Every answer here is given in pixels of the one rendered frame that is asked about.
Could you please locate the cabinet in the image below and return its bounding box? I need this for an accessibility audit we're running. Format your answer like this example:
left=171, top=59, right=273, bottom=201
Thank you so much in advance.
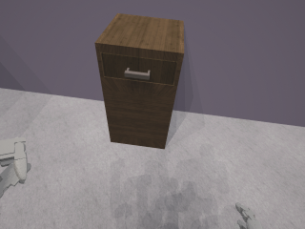
left=94, top=13, right=184, bottom=149

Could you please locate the right robot hand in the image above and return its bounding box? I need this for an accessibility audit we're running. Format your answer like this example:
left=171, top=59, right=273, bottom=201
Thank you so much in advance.
left=234, top=202, right=264, bottom=229

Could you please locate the handle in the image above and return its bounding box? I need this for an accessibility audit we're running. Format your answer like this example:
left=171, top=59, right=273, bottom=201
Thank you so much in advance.
left=124, top=68, right=151, bottom=80

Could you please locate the drawer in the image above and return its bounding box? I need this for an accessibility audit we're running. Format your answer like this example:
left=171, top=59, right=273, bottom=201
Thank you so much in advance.
left=101, top=52, right=177, bottom=85

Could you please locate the left robot hand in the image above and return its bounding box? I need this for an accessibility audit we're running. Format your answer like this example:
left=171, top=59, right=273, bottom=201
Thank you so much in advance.
left=0, top=136, right=31, bottom=198

